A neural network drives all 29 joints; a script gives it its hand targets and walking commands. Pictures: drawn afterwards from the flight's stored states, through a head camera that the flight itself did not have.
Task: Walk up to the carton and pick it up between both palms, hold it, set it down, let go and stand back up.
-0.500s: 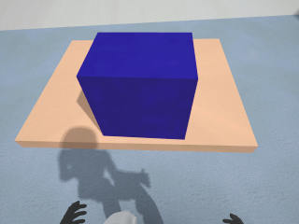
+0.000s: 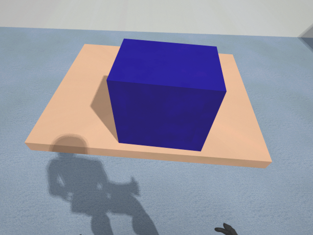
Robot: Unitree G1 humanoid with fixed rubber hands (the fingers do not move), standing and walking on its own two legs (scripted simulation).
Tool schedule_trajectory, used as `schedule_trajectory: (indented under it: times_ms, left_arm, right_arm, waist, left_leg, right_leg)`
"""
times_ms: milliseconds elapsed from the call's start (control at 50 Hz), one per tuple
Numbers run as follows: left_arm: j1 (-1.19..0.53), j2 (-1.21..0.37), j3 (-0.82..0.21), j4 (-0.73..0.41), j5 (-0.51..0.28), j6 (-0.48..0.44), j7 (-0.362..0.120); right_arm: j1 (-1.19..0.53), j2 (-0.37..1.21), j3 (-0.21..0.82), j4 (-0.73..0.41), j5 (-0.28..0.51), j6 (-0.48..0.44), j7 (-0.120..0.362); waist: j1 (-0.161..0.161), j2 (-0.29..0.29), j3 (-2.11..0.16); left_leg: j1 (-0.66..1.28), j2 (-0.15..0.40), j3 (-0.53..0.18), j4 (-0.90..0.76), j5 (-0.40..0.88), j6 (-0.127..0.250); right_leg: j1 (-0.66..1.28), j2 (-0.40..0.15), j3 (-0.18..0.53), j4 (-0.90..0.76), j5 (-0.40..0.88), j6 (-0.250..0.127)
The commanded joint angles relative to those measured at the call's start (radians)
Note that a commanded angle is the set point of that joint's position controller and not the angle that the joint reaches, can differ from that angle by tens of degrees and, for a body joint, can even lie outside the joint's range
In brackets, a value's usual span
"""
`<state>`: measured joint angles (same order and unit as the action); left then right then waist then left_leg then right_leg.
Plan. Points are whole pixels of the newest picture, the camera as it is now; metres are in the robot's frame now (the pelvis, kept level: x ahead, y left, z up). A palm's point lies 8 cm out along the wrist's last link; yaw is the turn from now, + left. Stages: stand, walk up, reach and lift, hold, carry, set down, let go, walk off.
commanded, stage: walk up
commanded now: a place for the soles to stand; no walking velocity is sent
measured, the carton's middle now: (164, 97) +0.51 -0.02 +0.05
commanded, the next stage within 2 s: none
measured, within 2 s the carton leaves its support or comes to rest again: neither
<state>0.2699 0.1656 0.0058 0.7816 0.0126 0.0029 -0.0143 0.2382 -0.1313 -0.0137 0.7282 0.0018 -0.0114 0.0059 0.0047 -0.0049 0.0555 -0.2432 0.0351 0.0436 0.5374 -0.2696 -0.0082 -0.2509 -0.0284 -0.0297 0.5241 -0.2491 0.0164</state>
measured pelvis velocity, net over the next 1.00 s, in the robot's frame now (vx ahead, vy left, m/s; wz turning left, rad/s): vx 0.00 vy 0.00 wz -0.07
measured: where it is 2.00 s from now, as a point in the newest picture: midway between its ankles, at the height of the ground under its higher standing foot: outside the picture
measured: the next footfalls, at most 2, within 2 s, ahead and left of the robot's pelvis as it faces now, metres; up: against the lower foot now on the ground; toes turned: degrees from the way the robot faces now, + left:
none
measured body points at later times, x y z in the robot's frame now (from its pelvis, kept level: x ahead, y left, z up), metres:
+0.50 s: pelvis -0.01 -0.02 +0.00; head +0.00 -0.02 +0.45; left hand +0.07 +0.20 -0.13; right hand +0.06 -0.24 -0.13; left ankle +0.01 +0.12 -0.73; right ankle +0.02 -0.13 -0.73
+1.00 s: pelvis +0.00 +0.00 +0.00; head +0.00 -0.01 +0.45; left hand +0.08 +0.22 -0.13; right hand +0.04 -0.23 -0.14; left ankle +0.01 +0.12 -0.73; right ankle +0.02 -0.13 -0.73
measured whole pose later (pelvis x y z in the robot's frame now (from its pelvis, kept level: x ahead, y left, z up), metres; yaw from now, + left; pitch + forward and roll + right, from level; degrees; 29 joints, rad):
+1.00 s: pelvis +0.00 +0.00 +0.00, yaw -4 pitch -2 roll +0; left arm 0.32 0.13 0.01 0.80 0.01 -0.02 0.00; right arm 0.35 -0.18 -0.01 0.82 -0.02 -0.01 0.02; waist -0.01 0.02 0.02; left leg -0.19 0.05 0.11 0.47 -0.25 -0.01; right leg -0.24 -0.01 0.03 0.48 -0.21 0.02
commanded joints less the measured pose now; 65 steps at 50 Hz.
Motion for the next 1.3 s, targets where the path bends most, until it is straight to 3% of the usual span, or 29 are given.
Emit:
schedule_trajectory:
  times_ms: [0, 280, 300, 320, 420, 440, 460, 500, 580, 640, 720, 740, 760, 780, 860, 900, 960, 980, 1000, 1060, 1160, 1180, 1220, 1280]
  left_arm:
    - [0.005, 0.087, 0.025, -0.072, -0.008, -0.032, 0.001]
    - [0.014, 0.094, 0.029, -0.054, -0.016, -0.033, 0.0]
    - [0.002, 0.091, 0.035, -0.05, -0.013, -0.032, -0.001]
    - [0.002, 0.091, 0.031, -0.051, -0.016, -0.033, -0.002]
    - [-0.01, 0.094, 0.034, -0.05, -0.011, -0.03, 0.002]
    - [-0.008, 0.093, 0.033, -0.047, -0.014, -0.028, 0.002]
    - [-0.005, 0.087, 0.031, -0.038, -0.018, -0.028, 0.002]
    - [-0.009, 0.099, 0.038, -0.05, -0.011, -0.025, 0.0]
    - [-0.007, 0.091, 0.038, -0.045, -0.01, -0.029, -0.001]
    - [-0.019, 0.087, 0.035, -0.049, -0.01, -0.025, 0.0]
    - [-0.004, 0.094, 0.036, -0.042, -0.013, -0.028, -0.001]
    - [0.05, 0.066, 0.032, -0.049, 0.0, -0.041, 0.003]
    - [0.055, 0.096, 0.041, -0.054, 0.002, -0.045, 0.006]
    - [0.027, 0.098, 0.044, -0.058, -0.001, -0.045, 0.011]
    - [0.018, 0.07, 0.036, -0.064, -0.002, -0.05, 0.012]
    - [0.033, 0.061, 0.032, -0.069, -0.003, -0.053, 0.012]
    - [0.053, 0.06, 0.031, -0.06, -0.002, -0.053, 0.015]
    - [0.059, 0.069, 0.033, -0.061, 0.0, -0.052, 0.017]
    - [0.053, 0.06, 0.028, -0.063, -0.003, -0.05, 0.019]
    - [0.059, 0.066, 0.028, -0.057, 0.002, -0.052, 0.026]
    - [0.039, 0.047, 0.02, -0.063, 0.006, -0.046, 0.035]
    - [0.046, 0.041, 0.018, -0.058, 0.005, -0.048, 0.039]
    - [0.053, 0.051, 0.018, -0.056, 0.006, -0.047, 0.043]
    - [0.03, 0.059, 0.021, -0.055, 0.008, -0.041, 0.051]
  right_arm:
    - [0.015, -0.111, -0.028, -0.069, -0.004, -0.022, -0.002]
    - [0.043, -0.119, -0.013, -0.022, -0.009, -0.026, -0.004]
    - [0.044, -0.11, -0.025, -0.032, -0.009, -0.025, -0.005]
    - [0.047, -0.11, -0.023, -0.032, -0.008, -0.027, -0.004]
    - [0.062, -0.109, -0.026, -0.023, -0.009, -0.024, -0.006]
    - [0.054, -0.112, -0.026, -0.02, -0.01, -0.023, -0.006]
    - [0.066, -0.106, -0.025, -0.019, -0.011, -0.024, -0.005]
    - [0.059, -0.124, -0.026, -0.025, -0.01, -0.023, -0.006]
    - [0.076, -0.127, -0.031, -0.017, -0.012, -0.026, -0.005]
    - [0.067, -0.119, -0.027, -0.023, -0.01, -0.023, -0.006]
    - [0.09, -0.112, -0.027, -0.022, -0.011, -0.02, -0.004]
    - [0.111, -0.119, -0.024, -0.007, -0.019, -0.015, 0.006]
    - [0.12, -0.102, -0.022, -0.004, -0.026, -0.01, 0.011]
    - [0.124, -0.102, -0.022, -0.011, -0.031, -0.01, 0.014]
    - [0.136, -0.105, -0.017, -0.003, -0.025, -0.018, 0.014]
    - [0.127, -0.12, -0.02, 0.007, -0.02, -0.024, 0.013]
    - [0.113, -0.134, -0.019, 0.009, -0.014, -0.025, 0.014]
    - [0.124, -0.127, -0.02, 0.019, -0.012, -0.024, 0.013]
    - [0.126, -0.142, -0.022, 0.011, -0.008, -0.022, 0.01]
    - [0.129, -0.136, -0.025, 0.025, -0.006, -0.02, 0.01]
    - [0.131, -0.147, -0.038, 0.02, -0.003, -0.012, 0.008]
    - [0.121, -0.146, -0.037, 0.017, -0.004, -0.012, 0.009]
    - [0.131, -0.137, -0.032, 0.015, -0.002, -0.008, 0.009]
    - [0.124, -0.149, -0.038, 0.006, -0.001, 0.0, 0.008]
  waist:
    - [-0.014, 0.002, -0.052]
    - [-0.011, -0.006, -0.043]
    - [-0.009, 0.015, -0.04]
    - [-0.008, 0.0, -0.029]
    - [-0.008, -0.032, -0.038]
    - [-0.008, 0.002, -0.009]
    - [-0.01, -0.015, -0.012]
    - [-0.005, 0.021, -0.027]
    - [-0.009, -0.024, -0.039]
    - [-0.008, 0.028, 0.0]
    - [-0.016, -0.034, -0.026]
    - [0.001, 0.034, -0.054]
    - [-0.013, -0.005, -0.049]
    - [-0.023, -0.029, -0.028]
    - [-0.029, -0.077, -0.005]
    - [-0.014, -0.069, 0.011]
    - [-0.005, -0.002, 0.019]
    - [-0.009, -0.034, -0.019]
    - [-0.008, -0.024, -0.013]
    - [-0.006, 0.023, -0.011]
    - [-0.008, 0.006, -0.042]
    - [-0.008, 0.055, -0.018]
    - [-0.012, 0.01, -0.051]
    - [-0.018, 0.012, -0.028]
  left_leg:
    - [0.004, 0.076, -0.083, -0.127, 0.078, 0.019]
    - [-0.005, 0.058, -0.07, -0.126, 0.036, -0.007]
    - [0.01, 0.057, -0.051, -0.13, 0.035, -0.002]
    - [0.018, 0.059, -0.052, -0.129, 0.063, 0.01]
    - [-0.004, 0.056, -0.049, -0.132, 0.009, 0.011]
    - [0.006, 0.06, -0.043, -0.132, 0.019, 0.011]
    - [0.001, 0.061, -0.048, -0.142, 0.007, 0.011]
    - [-0.034, 0.061, -0.048, -0.151, -0.02, 0.003]
    - [-0.01, 0.061, -0.041, -0.141, -0.006, -0.002]
    - [-0.031, 0.066, -0.055, -0.16, -0.039, 0.007]
    - [0.008, 0.065, -0.037, -0.138, -0.024, 0.003]
    - [0.01, 0.019, 0.01, -0.109, -0.118, 0.008]
    - [0.022, 0.009, 0.029, -0.09, -0.128, 0.006]
    - [0.022, 0.017, 0.014, -0.097, -0.118, 0.009]
    - [0.036, 0.05, -0.004, -0.133, -0.043, 0.016]
    - [0.029, 0.066, -0.011, -0.158, -0.027, 0.023]
    - [-0.01, 0.067, -0.009, -0.193, -0.042, 0.025]
    - [0.014, 0.072, -0.011, -0.193, -0.019, 0.025]
    - [0.004, 0.073, -0.015, -0.191, -0.019, 0.031]
    - [0.018, 0.076, -0.004, -0.194, 0.022, 0.04]
    - [0.05, 0.082, 0.014, -0.193, 0.044, 0.05]
    - [0.05, 0.084, 0.022, -0.182, 0.091, 0.049]
    - [0.075, 0.083, 0.023, -0.174, 0.1, 0.052]
    - [0.076, 0.09, 0.036, -0.161, 0.129, 0.059]
  right_leg:
    - [0.008, -0.05, 0.07, -0.098, 0.067, -0.019]
    - [-0.013, -0.061, 0.089, -0.144, -0.002, -0.036]
    - [0.006, -0.057, 0.101, -0.145, 0.034, -0.045]
    - [-0.011, -0.055, 0.093, -0.138, 0.073, -0.041]
    - [0.011, -0.051, 0.096, -0.141, 0.034, -0.039]
    - [-0.014, -0.048, 0.106, -0.145, 0.032, -0.039]
    - [-0.023, -0.042, 0.096, -0.154, 0.014, -0.037]
    - [0.005, -0.037, 0.094, -0.142, -0.008, -0.045]
    - [-0.004, -0.041, 0.105, -0.147, -0.013, -0.043]
    - [-0.031, -0.036, 0.102, -0.143, -0.028, -0.047]
    - [-0.037, -0.04, 0.114, -0.166, -0.037, -0.048]
    - [-0.025, -0.081, 0.195, -0.214, -0.128, -0.047]
    - [-0.055, -0.106, 0.234, -0.25, -0.225, -0.053]
    - [-0.061, -0.107, 0.242, -0.252, -0.228, -0.054]
    - [-0.057, -0.078, 0.212, -0.22, -0.102, -0.043]
    - [-0.044, -0.057, 0.181, -0.181, -0.01, -0.032]
    - [-0.013, -0.028, 0.156, -0.134, 0.057, -0.023]
    - [0.009, -0.026, 0.15, -0.126, 0.075, -0.025]
    - [0.005, -0.024, 0.146, -0.114, 0.094, -0.023]
    - [0.011, -0.025, 0.14, -0.092, 0.141, -0.018]
    - [-0.005, -0.013, 0.127, -0.06, 0.161, -0.003]
    - [-0.002, -0.02, 0.137, -0.051, 0.205, -0.006]
    - [-0.016, -0.005, 0.118, -0.04, 0.201, -0.001]
    - [-0.04, -0.006, 0.121, -0.024, 0.214, 0.005]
